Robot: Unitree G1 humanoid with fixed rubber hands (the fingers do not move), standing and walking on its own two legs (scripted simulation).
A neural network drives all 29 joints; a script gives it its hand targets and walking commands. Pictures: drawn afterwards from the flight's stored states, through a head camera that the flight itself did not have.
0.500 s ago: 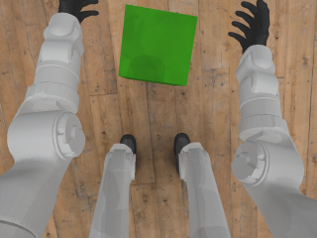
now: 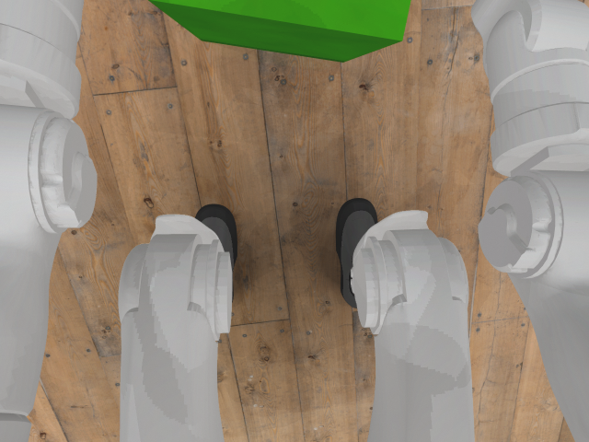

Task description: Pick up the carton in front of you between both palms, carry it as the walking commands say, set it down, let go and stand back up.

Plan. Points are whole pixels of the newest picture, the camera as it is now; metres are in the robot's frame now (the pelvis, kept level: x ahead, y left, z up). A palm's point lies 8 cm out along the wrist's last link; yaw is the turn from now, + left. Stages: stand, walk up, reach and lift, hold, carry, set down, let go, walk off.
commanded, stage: reach and lift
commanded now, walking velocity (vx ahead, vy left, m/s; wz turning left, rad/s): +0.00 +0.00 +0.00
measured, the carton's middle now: out of the picture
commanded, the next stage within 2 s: none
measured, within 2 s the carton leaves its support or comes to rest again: leaves its support in 0.98 s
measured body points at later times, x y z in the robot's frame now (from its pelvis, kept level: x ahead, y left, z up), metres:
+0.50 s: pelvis +0.01 +0.00 -0.02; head +0.39 +0.02 +0.20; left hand +0.61 +0.18 -0.20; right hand +0.57 -0.17 -0.20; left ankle +0.11 +0.12 -0.36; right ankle +0.12 -0.13 -0.36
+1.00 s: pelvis +0.02 +0.00 -0.03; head +0.39 +0.03 +0.22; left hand +0.60 +0.16 -0.19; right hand +0.58 -0.15 -0.19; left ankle +0.11 +0.12 -0.36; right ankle +0.12 -0.13 -0.36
